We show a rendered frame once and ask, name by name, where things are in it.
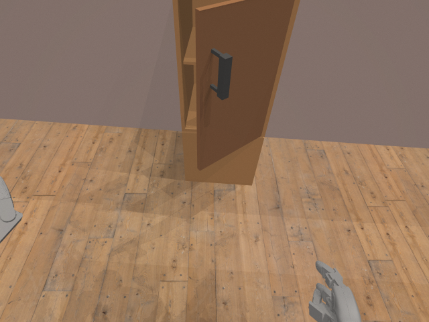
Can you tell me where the handle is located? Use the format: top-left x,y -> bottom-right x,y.
210,48 -> 233,100

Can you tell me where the robot right hand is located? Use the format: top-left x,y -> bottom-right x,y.
309,261 -> 361,322

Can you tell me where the cupboard door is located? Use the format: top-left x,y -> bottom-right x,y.
195,0 -> 295,171

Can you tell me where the robot left hand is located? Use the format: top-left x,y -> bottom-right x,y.
0,176 -> 23,243

